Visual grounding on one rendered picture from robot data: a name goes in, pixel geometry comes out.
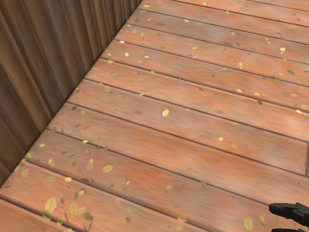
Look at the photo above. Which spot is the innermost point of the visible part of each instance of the right robot hand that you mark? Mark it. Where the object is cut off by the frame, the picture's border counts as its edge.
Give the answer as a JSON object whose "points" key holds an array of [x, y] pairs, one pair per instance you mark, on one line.
{"points": [[298, 212]]}

